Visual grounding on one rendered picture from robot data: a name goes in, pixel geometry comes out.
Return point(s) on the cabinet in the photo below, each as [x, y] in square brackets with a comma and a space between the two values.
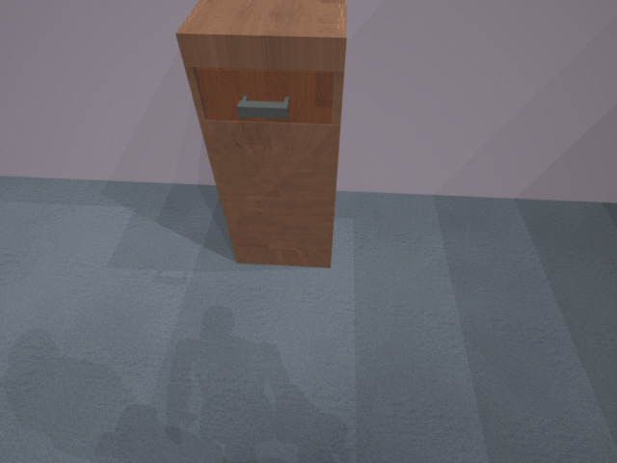
[276, 181]

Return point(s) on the drawer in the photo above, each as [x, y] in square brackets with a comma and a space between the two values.
[310, 92]

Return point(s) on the handle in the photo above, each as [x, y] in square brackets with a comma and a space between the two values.
[263, 109]

